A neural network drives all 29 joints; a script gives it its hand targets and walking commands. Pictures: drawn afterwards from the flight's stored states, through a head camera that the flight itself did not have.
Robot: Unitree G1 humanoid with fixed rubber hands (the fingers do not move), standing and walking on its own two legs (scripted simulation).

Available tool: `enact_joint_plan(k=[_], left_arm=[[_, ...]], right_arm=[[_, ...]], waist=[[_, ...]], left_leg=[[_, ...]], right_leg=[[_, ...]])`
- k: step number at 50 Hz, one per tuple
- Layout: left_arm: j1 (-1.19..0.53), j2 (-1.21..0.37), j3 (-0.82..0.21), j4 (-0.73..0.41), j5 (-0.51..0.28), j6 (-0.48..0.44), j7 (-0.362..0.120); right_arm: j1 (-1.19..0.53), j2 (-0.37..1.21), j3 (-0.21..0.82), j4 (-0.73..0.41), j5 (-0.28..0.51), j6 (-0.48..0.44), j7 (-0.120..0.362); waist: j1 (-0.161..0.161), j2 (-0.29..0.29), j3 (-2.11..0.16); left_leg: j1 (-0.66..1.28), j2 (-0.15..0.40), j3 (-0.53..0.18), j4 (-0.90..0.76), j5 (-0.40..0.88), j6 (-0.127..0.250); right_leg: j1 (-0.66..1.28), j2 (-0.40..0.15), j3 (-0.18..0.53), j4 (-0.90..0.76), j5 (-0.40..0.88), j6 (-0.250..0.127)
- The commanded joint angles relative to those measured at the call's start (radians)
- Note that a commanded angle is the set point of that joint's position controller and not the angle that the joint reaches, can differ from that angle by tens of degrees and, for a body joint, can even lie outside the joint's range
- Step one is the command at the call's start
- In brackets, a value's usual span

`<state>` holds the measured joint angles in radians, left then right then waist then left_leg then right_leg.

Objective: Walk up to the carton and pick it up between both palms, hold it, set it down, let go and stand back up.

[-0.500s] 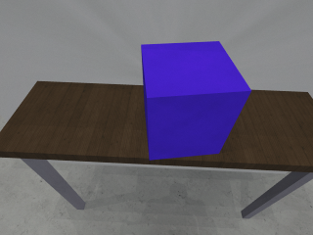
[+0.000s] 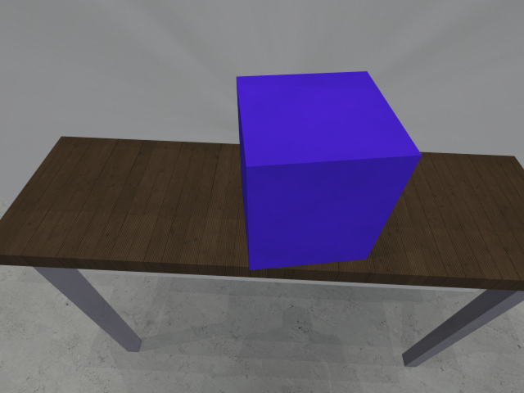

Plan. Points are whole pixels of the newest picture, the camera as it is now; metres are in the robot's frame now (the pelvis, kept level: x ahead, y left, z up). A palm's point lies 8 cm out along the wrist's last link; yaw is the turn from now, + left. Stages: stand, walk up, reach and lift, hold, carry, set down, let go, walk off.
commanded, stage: stand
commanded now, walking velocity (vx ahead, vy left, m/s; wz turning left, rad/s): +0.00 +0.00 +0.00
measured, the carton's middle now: (306, 174) +0.42 -0.05 +0.10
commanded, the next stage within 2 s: none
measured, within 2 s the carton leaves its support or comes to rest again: neither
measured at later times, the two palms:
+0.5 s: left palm out of the picture +0.02 +0.24 -0.13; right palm out of the picture +0.02 -0.25 -0.13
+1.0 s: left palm out of the picture +0.01 +0.24 -0.14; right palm out of the picture +0.02 -0.25 -0.14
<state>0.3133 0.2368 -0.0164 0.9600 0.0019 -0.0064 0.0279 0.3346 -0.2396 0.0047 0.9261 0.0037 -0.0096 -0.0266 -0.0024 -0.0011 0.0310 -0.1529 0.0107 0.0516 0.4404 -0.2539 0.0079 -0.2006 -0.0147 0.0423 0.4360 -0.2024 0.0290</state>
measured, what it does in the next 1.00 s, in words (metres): stands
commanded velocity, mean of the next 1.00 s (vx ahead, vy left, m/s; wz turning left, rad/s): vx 0.00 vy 0.00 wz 0.00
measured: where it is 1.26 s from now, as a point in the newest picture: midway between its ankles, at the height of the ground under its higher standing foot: outside the picture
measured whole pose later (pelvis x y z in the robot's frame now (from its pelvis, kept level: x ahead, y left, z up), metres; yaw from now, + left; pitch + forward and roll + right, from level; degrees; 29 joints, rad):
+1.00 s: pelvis +0.01 +0.00 +0.00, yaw +1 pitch -2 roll +0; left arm 0.30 0.21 -0.02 1.03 0.00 -0.01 0.04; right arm 0.33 -0.21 0.01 1.01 0.00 -0.01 -0.04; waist 0.00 0.01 0.03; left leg -0.14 0.01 0.02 0.42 -0.26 0.00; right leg -0.18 -0.01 0.03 0.42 -0.21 0.03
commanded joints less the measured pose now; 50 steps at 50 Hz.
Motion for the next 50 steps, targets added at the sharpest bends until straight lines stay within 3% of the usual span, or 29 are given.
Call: enact_joint_plan(k=[1,3,6,8,16,22,26,31,42,49,50], left_arm=[[0.036,0.129,0.030,-0.030,-0.002,-0.011,0.007],[0.047,0.119,0.030,-0.024,0.001,-0.012,0.008],[0.044,0.115,0.027,-0.020,-0.001,-0.012,0.009],[0.038,0.121,0.028,-0.020,-0.004,-0.012,0.010],[0.047,0.113,0.026,0.000,0.003,-0.009,0.012],[0.041,0.109,0.027,0.013,0.001,-0.011,0.013],[0.038,0.099,0.027,0.014,0.003,-0.012,0.014],[0.033,0.098,0.029,0.024,0.001,-0.009,0.014],[0.034,0.095,0.024,0.041,-0.001,-0.012,0.017],[0.032,0.102,0.022,0.051,-0.002,-0.011,0.019],[0.035,0.092,0.021,0.048,-0.002,-0.012,0.018]], right_arm=[[0.048,-0.122,-0.030,-0.024,0.002,-0.013,-0.006],[0.044,-0.131,-0.034,-0.023,0.001,-0.013,-0.006],[0.051,-0.113,-0.028,-0.013,0.001,-0.014,-0.008],[0.055,-0.113,-0.028,-0.011,0.002,-0.015,-0.009],[0.060,-0.109,-0.026,0.012,-0.001,-0.012,-0.012],[0.055,-0.102,-0.027,0.019,0.000,-0.014,-0.013],[0.050,-0.104,-0.031,0.025,-0.002,-0.014,-0.013],[0.060,-0.093,-0.029,0.035,-0.001,-0.012,-0.014],[0.068,-0.081,-0.023,0.051,-0.002,-0.014,-0.017],[0.072,-0.080,-0.021,0.062,0.000,-0.012,-0.017],[0.067,-0.084,-0.023,0.063,-0.002,-0.013,-0.017]], waist=[[-0.001,0.007,0.030],[0.003,-0.010,0.023],[-0.001,0.015,0.023],[0.001,-0.012,0.012],[0.001,0.025,0.050],[0.002,-0.003,0.050],[0.001,0.015,0.043],[0.000,-0.003,0.074],[0.000,0.008,0.026],[-0.008,-0.016,0.037],[-0.002,0.004,0.026]], left_leg=[[-0.053,0.092,-0.123,-0.113,0.027,0.022],[-0.030,0.098,-0.126,-0.106,0.048,0.020],[-0.034,0.097,-0.128,-0.103,0.083,0.021],[-0.021,0.098,-0.126,-0.100,0.098,0.021],[-0.043,0.093,-0.125,-0.111,0.084,0.018],[-0.032,0.097,-0.127,-0.107,0.102,0.016],[-0.029,0.094,-0.128,-0.114,0.095,0.015],[-0.066,0.088,-0.126,-0.122,0.036,0.014],[-0.016,0.097,-0.135,-0.104,0.163,0.014],[-0.012,0.090,-0.130,-0.106,0.114,0.010],[-0.012,0.089,-0.133,-0.104,0.125,0.010]], right_leg=[[-0.014,-0.071,0.083,-0.078,0.058,-0.034],[-0.019,-0.072,0.076,-0.079,0.069,-0.033],[0.002,-0.076,0.081,-0.069,0.101,-0.034],[-0.004,-0.074,0.074,-0.069,0.105,-0.032],[-0.010,-0.071,0.072,-0.074,0.096,-0.031],[-0.006,-0.074,0.072,-0.082,0.107,-0.032],[-0.002,-0.076,0.069,-0.080,0.098,-0.031],[-0.011,-0.069,0.068,-0.090,0.060,-0.030],[0.020,-0.079,0.058,-0.074,0.140,-0.034],[0.001,-0.076,0.059,-0.090,0.097,-0.033],[0.002,-0.076,0.057,-0.085,0.103,-0.031]])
